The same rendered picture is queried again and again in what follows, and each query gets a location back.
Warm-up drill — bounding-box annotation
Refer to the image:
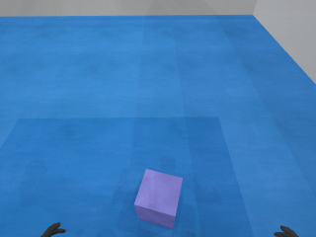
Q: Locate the right robot hand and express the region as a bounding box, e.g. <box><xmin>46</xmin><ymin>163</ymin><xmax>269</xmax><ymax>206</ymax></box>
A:
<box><xmin>274</xmin><ymin>225</ymin><xmax>298</xmax><ymax>237</ymax></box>

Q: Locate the left robot hand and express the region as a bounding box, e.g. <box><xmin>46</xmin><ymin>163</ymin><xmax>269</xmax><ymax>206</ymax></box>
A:
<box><xmin>40</xmin><ymin>222</ymin><xmax>66</xmax><ymax>237</ymax></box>

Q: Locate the carton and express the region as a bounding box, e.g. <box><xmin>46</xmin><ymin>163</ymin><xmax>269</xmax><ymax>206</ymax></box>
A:
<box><xmin>134</xmin><ymin>169</ymin><xmax>183</xmax><ymax>229</ymax></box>

